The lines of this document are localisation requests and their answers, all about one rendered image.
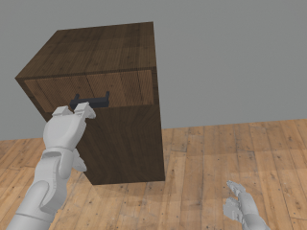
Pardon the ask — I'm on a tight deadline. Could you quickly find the handle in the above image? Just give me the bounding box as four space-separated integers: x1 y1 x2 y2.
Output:
69 91 109 110

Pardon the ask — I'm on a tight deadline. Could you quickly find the drawer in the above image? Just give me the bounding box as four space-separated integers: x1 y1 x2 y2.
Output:
24 70 154 112

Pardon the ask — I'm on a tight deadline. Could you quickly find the cabinet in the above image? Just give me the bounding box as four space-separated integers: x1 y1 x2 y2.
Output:
15 21 165 186

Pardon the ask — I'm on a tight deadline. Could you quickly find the right robot hand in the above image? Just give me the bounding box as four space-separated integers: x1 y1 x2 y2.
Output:
223 180 259 224

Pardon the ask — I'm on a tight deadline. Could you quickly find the robot left forearm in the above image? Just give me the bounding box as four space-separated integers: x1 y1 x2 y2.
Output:
6 147 75 230

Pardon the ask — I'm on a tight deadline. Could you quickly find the left robot hand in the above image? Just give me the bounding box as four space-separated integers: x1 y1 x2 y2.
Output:
43 102 96 172

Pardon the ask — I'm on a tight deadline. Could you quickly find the robot right forearm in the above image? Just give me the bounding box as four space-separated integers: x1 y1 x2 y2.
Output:
242 213 271 230

